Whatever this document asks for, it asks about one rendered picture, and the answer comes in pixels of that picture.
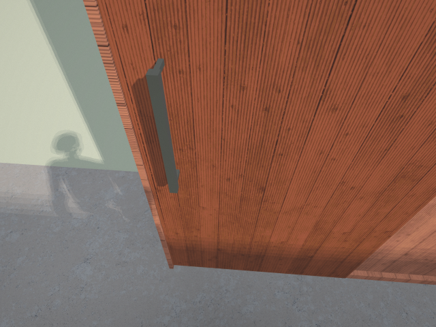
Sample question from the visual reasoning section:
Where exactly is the wardrobe door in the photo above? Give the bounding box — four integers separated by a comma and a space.
97, 0, 436, 278
355, 196, 436, 277

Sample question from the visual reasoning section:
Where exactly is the handle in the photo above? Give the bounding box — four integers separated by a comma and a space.
146, 59, 180, 193

